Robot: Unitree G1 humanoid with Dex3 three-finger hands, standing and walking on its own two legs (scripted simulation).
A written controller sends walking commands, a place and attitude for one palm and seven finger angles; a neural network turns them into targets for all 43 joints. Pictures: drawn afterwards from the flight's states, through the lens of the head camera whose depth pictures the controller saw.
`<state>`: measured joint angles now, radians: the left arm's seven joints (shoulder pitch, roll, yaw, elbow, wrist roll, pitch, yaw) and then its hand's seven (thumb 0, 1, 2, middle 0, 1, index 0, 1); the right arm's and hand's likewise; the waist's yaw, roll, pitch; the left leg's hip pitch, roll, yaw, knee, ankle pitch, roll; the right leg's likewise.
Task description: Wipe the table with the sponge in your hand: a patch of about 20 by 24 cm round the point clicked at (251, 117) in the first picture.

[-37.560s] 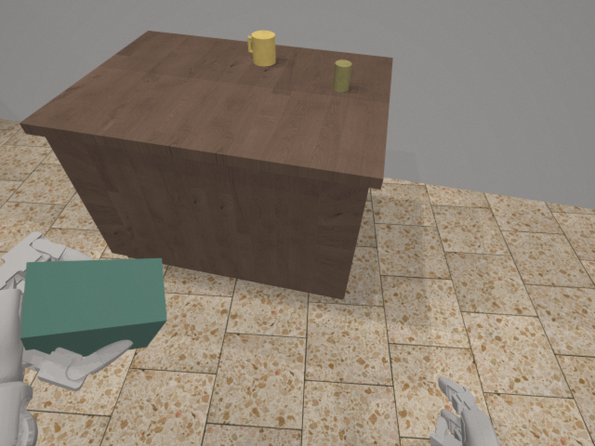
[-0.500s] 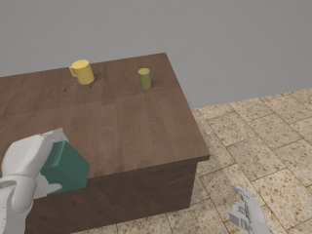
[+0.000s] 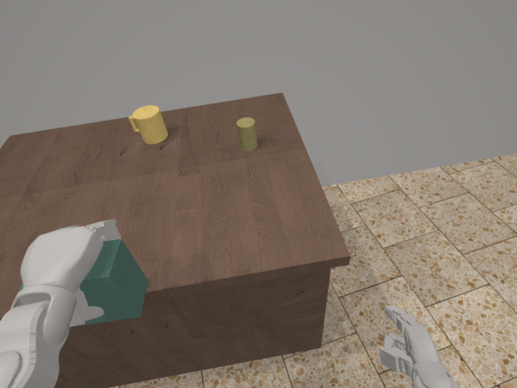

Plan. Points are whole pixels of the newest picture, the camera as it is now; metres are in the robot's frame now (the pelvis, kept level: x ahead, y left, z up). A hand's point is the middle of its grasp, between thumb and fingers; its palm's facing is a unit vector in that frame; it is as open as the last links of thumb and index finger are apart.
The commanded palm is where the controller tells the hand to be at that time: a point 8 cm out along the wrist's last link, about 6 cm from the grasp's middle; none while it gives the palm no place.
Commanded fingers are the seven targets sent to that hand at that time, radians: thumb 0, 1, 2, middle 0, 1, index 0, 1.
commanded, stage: turn the palm down, sponge in hand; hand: left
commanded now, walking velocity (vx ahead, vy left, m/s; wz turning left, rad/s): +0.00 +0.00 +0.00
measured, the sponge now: (97, 290) +0.21 +0.29 +0.06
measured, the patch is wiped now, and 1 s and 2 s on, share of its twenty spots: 0.00 0.00 0.00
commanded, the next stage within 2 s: move the sponge above the wiping area in 0.24 s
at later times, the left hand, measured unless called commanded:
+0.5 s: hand (100, 270) +0.23 +0.28 +0.10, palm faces +0.00 -0.06 -1.00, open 10.4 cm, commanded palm +0.21 +0.27 +0.17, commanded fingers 0.00 0.10 1.30 -1.20 -1.60 -1.20 -1.60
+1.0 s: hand (109, 251) +0.27 +0.29 +0.08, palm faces -0.04 -0.05 -1.00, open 10.4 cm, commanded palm +0.25 +0.29 +0.15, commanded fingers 0.00 0.10 1.30 -1.20 -1.60 -1.20 -1.60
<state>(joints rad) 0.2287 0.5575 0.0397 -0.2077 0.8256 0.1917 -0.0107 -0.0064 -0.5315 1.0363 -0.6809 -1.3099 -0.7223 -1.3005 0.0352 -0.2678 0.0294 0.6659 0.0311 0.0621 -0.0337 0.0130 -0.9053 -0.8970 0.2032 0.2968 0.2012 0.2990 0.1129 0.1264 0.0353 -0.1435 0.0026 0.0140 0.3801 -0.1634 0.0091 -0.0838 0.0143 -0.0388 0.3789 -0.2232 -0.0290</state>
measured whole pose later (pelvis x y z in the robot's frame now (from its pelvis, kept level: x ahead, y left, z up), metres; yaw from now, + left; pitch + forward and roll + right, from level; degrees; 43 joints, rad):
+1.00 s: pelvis +0.01 +0.00 +0.00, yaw +0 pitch -2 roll +0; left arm 0.05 0.54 0.01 0.03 0.87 0.20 0.00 0.00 -0.53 1.04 -0.68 -1.31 -0.72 -1.30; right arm 0.08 -0.29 0.00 0.69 0.05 0.07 -0.04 0.01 -0.91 -0.90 0.20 0.30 0.20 0.30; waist 0.08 0.11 0.02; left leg -0.17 0.00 0.02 0.39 -0.18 0.01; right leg -0.12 0.01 -0.03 0.41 -0.25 -0.03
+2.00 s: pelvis +0.02 +0.01 -0.01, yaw +0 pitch +3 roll +0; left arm -0.21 0.61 0.09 0.47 0.94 0.01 0.04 0.00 -0.53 1.04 -0.68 -1.31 -0.72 -1.30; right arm 0.17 -0.30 -0.04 0.72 0.06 0.09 -0.05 0.01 -0.91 -0.90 0.20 0.30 0.20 0.30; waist 0.04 0.07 -0.01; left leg -0.31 0.00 0.01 0.49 -0.23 0.02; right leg -0.24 0.01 -0.04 0.47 -0.28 -0.02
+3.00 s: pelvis +0.02 +0.01 -0.01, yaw +0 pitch +4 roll -1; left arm -0.24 0.62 0.11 0.52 0.95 -0.01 0.06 0.00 -0.53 1.04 -0.68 -1.31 -0.72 -1.30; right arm 0.16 -0.28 -0.03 0.69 0.07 0.13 -0.03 0.01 -0.91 -0.90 0.20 0.30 0.20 0.30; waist 0.03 0.07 -0.03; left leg -0.33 -0.01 0.01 0.50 -0.24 0.02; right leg -0.25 0.01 -0.04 0.46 -0.28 -0.02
